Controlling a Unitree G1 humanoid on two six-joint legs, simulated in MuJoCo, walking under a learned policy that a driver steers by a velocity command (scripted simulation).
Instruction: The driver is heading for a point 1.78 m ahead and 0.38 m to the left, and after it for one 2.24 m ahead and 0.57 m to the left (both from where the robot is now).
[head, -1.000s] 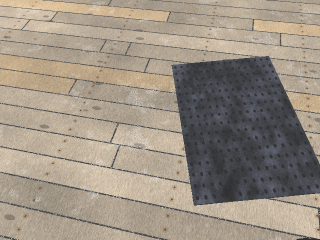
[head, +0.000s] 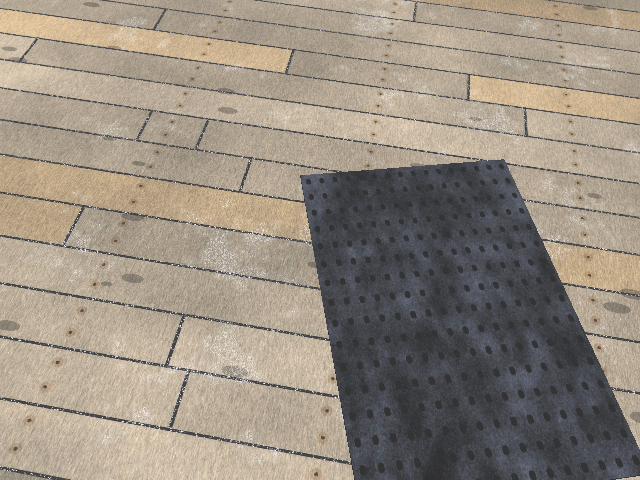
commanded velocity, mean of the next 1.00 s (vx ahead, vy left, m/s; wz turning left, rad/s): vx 0.18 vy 0.00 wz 0.41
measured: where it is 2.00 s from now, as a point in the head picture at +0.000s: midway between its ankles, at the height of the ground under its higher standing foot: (212, 475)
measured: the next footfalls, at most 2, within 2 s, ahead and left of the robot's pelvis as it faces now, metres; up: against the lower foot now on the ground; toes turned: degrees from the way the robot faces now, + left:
right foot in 0.24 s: +0.07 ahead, -0.15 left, +0.00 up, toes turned +14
left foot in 0.64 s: -0.02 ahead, +0.10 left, +0.00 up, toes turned +24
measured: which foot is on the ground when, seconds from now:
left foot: down 0.00-0.24, up 0.26-0.62, down 0.64-1.00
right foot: up 0.00-0.22, down 0.24-0.62, up 0.64-1.00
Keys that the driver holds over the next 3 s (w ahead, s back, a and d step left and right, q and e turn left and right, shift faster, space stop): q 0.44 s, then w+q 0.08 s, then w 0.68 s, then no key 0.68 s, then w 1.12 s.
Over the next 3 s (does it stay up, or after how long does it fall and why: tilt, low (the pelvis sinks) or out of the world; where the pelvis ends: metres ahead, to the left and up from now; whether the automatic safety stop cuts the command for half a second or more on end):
stays up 0.90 0.34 0.01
